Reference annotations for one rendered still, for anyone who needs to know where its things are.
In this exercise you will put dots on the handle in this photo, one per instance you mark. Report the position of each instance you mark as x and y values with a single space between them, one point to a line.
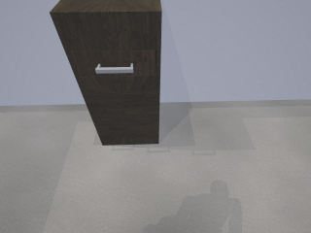
113 70

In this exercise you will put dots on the drawer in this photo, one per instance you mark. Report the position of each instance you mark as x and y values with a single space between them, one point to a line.
86 61

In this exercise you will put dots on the cabinet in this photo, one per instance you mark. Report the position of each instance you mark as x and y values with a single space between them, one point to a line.
124 109

